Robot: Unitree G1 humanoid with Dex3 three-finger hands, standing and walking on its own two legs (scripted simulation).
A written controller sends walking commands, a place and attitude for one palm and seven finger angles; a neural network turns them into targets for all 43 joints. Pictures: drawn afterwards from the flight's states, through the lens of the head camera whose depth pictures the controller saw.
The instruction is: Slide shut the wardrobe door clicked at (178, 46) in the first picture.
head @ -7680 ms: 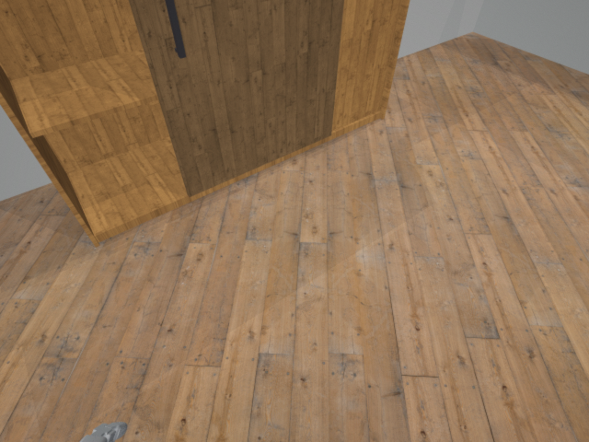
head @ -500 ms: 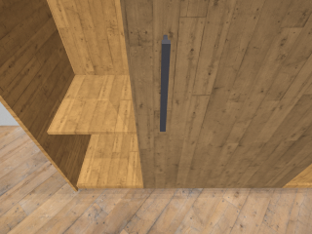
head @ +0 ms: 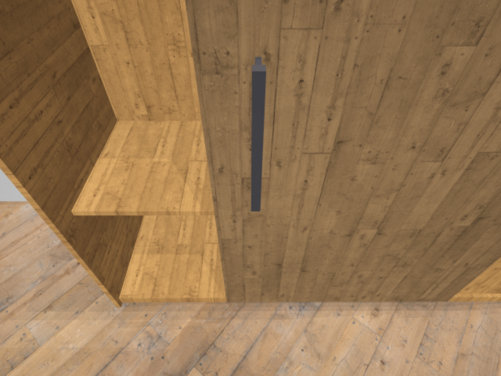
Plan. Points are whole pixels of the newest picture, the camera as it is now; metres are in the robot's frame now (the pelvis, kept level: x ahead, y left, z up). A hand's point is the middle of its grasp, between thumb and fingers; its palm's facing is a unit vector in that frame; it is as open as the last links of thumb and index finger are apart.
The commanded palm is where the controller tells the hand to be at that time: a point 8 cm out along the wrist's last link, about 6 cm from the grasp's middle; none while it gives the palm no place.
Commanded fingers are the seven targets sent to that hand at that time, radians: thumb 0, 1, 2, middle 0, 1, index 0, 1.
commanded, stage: shuffle to correct the standing spot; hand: right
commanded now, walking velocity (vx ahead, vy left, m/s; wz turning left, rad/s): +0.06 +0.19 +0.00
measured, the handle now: (256, 146) +0.50 +0.02 +0.10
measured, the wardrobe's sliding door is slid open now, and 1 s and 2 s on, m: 0.43 0.43 0.43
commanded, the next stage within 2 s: come to a stop and stand still in 0.70 s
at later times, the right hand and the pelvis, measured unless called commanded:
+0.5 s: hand out of the picture -0.03 -0.09 -0.19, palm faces +0.05 +0.99 -0.14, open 7.4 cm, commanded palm none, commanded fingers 0.00 -0.90 -0.90 0.20 0.30 0.20 0.30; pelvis +0.02 +0.06 -0.01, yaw +0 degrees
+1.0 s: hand out of the picture +0.12 -0.05 -0.18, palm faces -0.01 +0.97 -0.25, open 7.4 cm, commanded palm none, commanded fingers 0.00 -0.90 -0.90 0.20 0.30 0.20 0.30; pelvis +0.06 +0.14 -0.01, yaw +0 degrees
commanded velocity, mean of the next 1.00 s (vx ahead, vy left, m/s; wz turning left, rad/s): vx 0.03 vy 0.10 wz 0.00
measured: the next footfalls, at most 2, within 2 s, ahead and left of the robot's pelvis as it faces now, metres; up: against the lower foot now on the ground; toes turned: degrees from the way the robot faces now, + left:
right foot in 0.56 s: +0.10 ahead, +0.01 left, +0.00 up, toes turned -3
left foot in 0.92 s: +0.12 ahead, +0.29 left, +0.00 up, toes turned +3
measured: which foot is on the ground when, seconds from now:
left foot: down 0.00-0.58, up 0.60-0.90, down 0.92-1.00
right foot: down 0.00-0.30, up 0.32-0.54, down 0.56-1.00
